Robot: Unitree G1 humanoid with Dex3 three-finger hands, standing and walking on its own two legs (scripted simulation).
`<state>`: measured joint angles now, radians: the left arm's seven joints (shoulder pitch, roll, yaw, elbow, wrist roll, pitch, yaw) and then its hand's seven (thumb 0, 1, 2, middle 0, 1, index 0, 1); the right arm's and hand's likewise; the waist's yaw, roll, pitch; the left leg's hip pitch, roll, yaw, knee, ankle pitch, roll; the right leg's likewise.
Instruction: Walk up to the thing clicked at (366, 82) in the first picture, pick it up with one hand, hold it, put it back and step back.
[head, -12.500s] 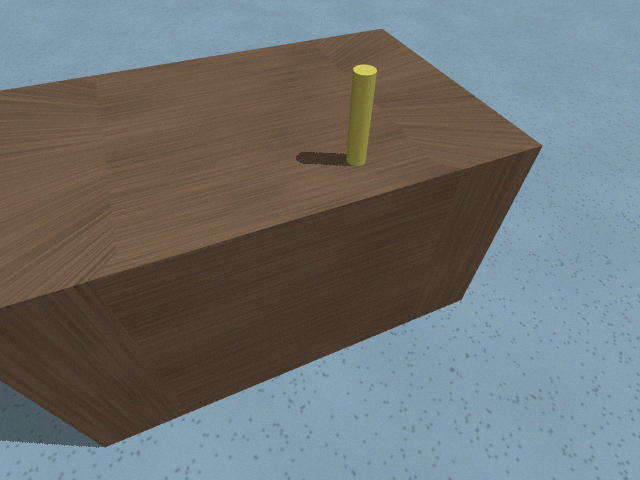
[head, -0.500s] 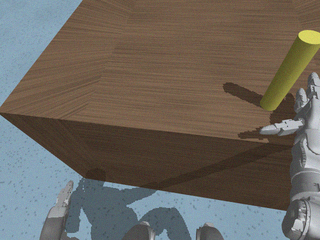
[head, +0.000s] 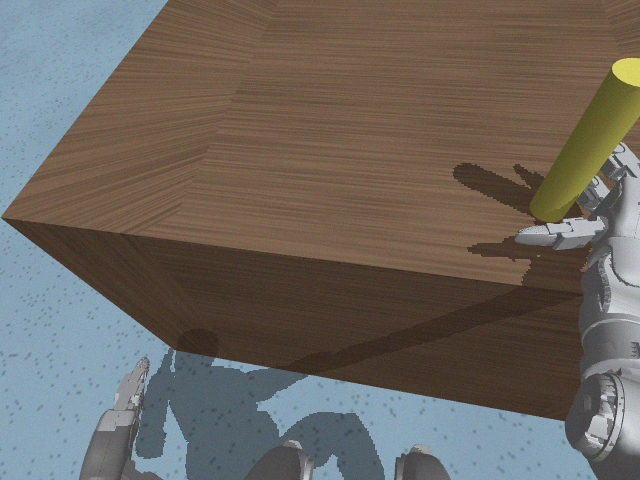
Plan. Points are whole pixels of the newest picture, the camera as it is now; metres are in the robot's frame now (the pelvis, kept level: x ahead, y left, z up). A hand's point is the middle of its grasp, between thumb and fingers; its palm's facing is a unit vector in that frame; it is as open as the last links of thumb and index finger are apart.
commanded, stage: close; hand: right
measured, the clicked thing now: (583, 154) +0.51 -0.25 +0.11
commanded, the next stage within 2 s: settle in 0.30 s
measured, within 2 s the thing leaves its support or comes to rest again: leaves its support in 0.58 s
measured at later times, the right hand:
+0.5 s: hand (573, 203) +0.47 -0.25 +0.06, palm faces +0.25 +0.97 +0.01, open 8.2 cm
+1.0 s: hand (592, 173) +0.47 -0.25 +0.11, palm faces +0.25 +0.97 +0.01, open 8.5 cm
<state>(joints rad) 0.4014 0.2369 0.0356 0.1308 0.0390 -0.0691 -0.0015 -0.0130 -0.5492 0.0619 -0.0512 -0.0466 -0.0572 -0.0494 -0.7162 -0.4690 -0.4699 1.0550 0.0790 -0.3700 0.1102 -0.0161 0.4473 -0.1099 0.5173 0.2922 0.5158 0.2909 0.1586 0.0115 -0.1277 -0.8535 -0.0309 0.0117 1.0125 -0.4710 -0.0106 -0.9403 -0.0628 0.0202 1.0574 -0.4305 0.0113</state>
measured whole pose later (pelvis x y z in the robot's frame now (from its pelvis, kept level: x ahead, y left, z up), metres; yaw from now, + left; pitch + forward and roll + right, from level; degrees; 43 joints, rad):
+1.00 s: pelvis +0.01 +0.00 +0.02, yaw +0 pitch +14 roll +2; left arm 0.38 0.24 0.04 0.20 0.01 -0.04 0.01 -0.01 -0.52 0.05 -0.06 -0.05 -0.07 -0.05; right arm -0.70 -0.45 -0.45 1.00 0.09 -0.29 0.09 -0.02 0.37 -0.97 0.95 1.24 0.96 1.25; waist 0.13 0.00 -0.12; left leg -0.71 -0.02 0.00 0.90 -0.44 -0.02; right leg -0.79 -0.05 0.00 0.94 -0.40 0.00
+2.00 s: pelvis +0.02 +0.00 +0.05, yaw -1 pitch +6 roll +1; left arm 0.35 0.23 0.05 0.37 -0.03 -0.06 0.04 -0.01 -0.53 0.05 -0.04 -0.05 -0.06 -0.05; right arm -0.55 -0.31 -0.31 0.60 0.15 -0.06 0.01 -0.03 0.43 -1.04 0.95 1.34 0.96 1.35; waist 0.05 -0.03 -0.10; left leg -0.43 0.00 -0.02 0.70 -0.38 -0.01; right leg -0.50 -0.04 -0.02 0.72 -0.33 0.01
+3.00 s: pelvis +0.01 +0.01 +0.07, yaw -2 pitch -2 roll +0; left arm 0.27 0.23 0.09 0.56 -0.03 -0.12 0.07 -0.01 -0.54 0.06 -0.04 -0.04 -0.04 -0.04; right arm -0.38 -0.23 -0.27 -0.01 0.20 0.47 -0.02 -0.03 0.45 -1.06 0.95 1.36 0.96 1.36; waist 0.00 -0.06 -0.05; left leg -0.20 0.01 0.01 0.54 -0.31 0.00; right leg -0.25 -0.02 0.00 0.52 -0.24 0.02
